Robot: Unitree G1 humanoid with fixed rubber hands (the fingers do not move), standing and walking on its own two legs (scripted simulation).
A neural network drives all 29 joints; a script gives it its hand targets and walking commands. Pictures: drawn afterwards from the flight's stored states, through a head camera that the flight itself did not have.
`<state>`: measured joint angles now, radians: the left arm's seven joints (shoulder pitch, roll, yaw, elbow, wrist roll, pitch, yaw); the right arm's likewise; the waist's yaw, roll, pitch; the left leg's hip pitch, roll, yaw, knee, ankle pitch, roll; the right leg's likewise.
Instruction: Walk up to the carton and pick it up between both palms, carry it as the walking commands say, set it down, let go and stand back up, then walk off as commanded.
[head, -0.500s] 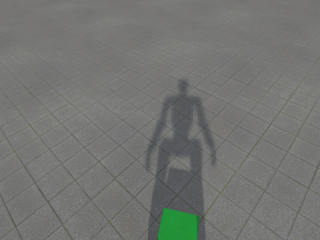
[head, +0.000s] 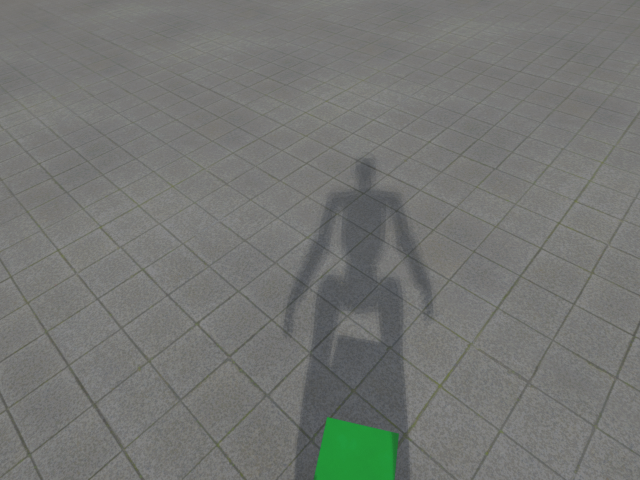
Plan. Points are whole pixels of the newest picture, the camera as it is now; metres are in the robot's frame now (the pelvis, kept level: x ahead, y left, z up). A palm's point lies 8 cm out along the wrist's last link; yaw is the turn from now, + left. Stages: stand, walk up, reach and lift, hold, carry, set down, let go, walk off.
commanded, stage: walk off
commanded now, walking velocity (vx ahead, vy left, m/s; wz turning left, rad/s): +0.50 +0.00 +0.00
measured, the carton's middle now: out of the picture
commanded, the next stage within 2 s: stand in 0.36 s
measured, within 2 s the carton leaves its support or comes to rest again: rests again in 0.72 s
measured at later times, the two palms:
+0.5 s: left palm (221, 426) +0.24 +0.20 -0.12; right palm out of the picture +0.07 -0.31 -0.15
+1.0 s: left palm out of the picture +0.14 +0.18 -0.12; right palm out of the picture +0.17 -0.32 -0.14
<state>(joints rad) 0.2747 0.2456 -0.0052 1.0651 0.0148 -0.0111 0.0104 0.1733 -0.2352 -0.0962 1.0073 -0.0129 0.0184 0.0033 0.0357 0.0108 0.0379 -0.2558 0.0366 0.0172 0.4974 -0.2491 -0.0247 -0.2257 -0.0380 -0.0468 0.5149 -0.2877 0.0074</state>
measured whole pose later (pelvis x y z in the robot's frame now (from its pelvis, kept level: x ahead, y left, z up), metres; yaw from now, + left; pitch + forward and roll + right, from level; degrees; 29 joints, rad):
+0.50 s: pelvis +0.15 -0.06 -0.01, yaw +0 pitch +3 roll +3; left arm 0.13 0.24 0.00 1.00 0.01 -0.07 -0.03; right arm 0.44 -0.23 -0.10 1.07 -0.01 -0.04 0.00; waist -0.01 0.01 0.03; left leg -0.06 0.08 0.02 0.50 -0.41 -0.07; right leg -0.46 -0.06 -0.11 0.58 -0.18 -0.01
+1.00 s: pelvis +0.12 -0.07 +0.01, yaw +2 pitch -1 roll +3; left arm 0.23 0.20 -0.02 1.07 0.01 -0.02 0.02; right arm 0.16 -0.23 -0.10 1.08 -0.01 0.07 -0.02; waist -0.01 0.00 0.07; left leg -0.26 0.03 0.02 0.76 -0.42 -0.07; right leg -0.29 -0.06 -0.15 0.37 -0.07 -0.08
